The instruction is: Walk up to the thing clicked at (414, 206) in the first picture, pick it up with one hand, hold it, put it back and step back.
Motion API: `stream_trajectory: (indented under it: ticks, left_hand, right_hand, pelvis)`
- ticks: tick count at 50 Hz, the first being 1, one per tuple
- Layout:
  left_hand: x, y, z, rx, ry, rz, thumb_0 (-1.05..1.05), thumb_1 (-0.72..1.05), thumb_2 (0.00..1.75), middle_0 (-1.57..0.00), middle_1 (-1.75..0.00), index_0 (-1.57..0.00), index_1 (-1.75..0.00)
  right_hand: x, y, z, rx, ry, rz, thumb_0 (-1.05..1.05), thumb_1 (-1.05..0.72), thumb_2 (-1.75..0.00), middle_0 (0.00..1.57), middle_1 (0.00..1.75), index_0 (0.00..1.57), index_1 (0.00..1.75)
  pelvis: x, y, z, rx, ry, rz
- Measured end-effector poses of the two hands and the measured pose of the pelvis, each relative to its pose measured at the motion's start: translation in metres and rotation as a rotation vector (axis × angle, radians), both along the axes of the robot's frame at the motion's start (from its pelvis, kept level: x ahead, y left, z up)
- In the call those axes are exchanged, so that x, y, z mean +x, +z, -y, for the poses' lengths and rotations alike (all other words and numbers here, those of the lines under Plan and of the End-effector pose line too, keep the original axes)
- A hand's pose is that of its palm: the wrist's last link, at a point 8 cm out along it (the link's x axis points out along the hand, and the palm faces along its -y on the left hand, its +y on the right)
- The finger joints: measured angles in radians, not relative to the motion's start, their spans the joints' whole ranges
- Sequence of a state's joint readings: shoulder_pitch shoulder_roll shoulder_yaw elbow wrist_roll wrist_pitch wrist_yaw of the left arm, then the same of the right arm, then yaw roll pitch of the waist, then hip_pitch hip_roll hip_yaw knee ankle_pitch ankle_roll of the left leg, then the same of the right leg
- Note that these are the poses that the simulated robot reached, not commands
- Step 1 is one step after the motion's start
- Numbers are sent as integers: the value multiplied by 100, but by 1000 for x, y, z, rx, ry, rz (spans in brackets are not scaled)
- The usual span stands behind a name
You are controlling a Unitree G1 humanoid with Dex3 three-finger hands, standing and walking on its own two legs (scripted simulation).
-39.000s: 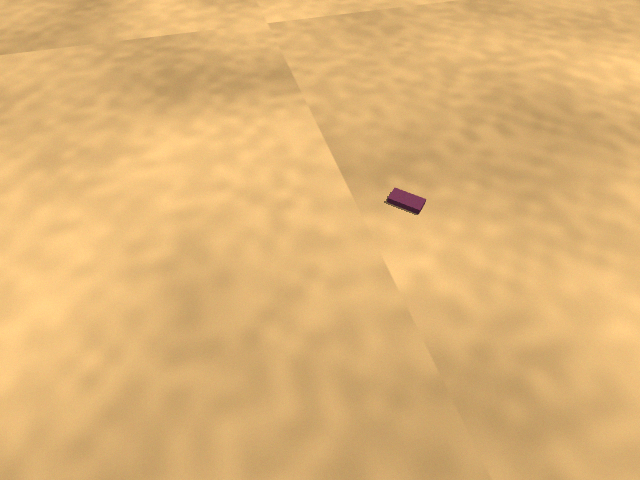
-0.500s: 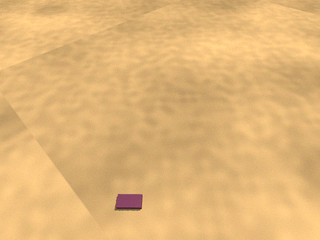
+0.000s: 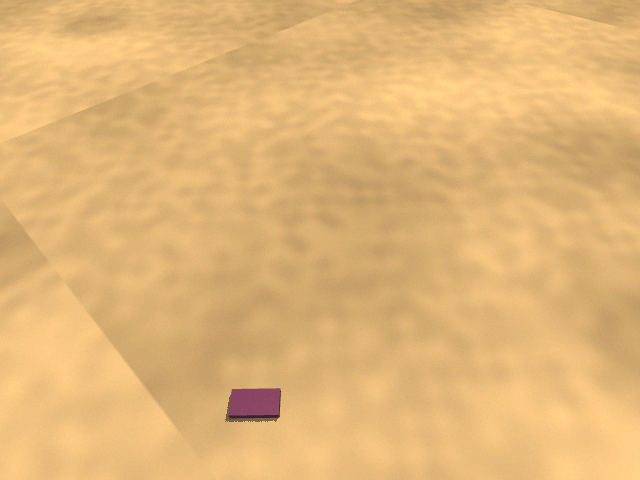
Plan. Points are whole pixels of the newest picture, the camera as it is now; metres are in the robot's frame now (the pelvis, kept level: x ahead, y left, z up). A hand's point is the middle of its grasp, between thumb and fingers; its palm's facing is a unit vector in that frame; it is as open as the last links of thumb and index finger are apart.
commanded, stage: stand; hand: left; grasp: from above
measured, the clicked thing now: (255, 403) +0.46 +0.22 -0.77
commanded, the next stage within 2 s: step back in 1.36 s
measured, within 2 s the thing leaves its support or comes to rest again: neither
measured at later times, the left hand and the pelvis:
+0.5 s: hand out of the picture +0.08 +0.22 -0.16, palm faces -0.01 -0.95 -0.32, open 7.4 cm; pelvis +0.01 -0.01 +0.00, yaw +0 degrees
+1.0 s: hand out of the picture +0.10 +0.23 -0.16, palm faces -0.02 -0.94 -0.33, open 7.4 cm; pelvis +0.02 -0.01 +0.00, yaw -1 degrees
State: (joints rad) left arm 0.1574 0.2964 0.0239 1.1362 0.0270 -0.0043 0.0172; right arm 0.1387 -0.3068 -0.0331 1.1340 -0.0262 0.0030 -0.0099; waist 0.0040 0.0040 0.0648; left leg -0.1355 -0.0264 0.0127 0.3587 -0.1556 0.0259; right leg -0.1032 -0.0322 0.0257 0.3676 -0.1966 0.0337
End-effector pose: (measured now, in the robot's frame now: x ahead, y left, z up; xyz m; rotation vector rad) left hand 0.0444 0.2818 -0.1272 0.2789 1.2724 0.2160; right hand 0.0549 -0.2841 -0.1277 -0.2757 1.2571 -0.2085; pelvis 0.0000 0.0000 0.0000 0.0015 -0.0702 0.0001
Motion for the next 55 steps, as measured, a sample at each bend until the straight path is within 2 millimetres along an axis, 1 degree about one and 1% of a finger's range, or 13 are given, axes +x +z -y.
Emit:
stream_trajectory:
  ticks: [9, 22, 37, 44, 55]
  left_hand:
    - [5, 2, 5, 2, -5, -14, 1, 91, 90, -20, -30, -20, -30]
    - [29, 3, 12, -4, -24, 23, 1, 91, 90, -20, -30, -20, -30]
    - [48, 7, 9, 4, -36, 49, 1, 91, 90, -20, -30, -20, -30]
    - [49, 9, 7, 9, -41, 56, 1, 91, 90, -20, -30, -20, -30]
    - [41, 7, 8, 5, -42, 28, 1, 91, 90, -20, -30, -20, -30]
  right_hand:
    - [4, -2, 5, 7, 1, -9, 1, -90, -90, 20, 30, 20, 30]
    - [14, 1, 12, 2, 5, -4, 0, -90, -90, 20, 30, 20, 30]
    - [24, 4, 19, -11, 7, 8, 0, -90, -90, 20, 30, 20, 30]
    - [26, 5, 19, -10, 8, 20, 0, -90, -90, 20, 30, 20, 30]
    - [20, 5, 21, -7, 5, -5, 0, -90, -90, 20, 30, 20, 30]
  pelvis:
    - [5, 1, 5, 2, -4, -8]
    - [12, 1, 10, 0, -6, -14]
    - [17, 2, 12, 0, -7, -17]
    - [16, 2, 13, 1, -10, -16]
    - [17, 3, 14, 1, -11, -23]
